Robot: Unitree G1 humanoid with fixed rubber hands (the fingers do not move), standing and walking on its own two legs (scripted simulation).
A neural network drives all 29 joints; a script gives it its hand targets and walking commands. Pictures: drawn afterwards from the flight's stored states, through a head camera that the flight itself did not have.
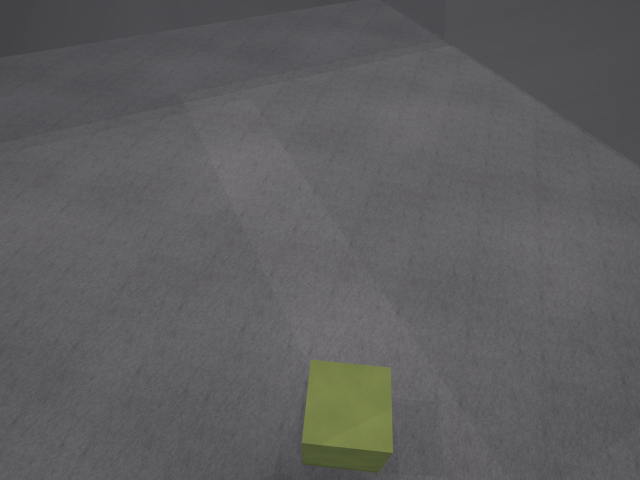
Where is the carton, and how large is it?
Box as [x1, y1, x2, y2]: [302, 360, 392, 472]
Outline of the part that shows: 311,360 302,435 303,464 377,472 392,453 390,368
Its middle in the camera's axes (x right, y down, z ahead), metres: +0.07 +0.49 +1.05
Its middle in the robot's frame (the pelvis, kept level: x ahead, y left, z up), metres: +0.38 -0.06 -0.64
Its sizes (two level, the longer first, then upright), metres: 0.210 0.200 0.250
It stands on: the floor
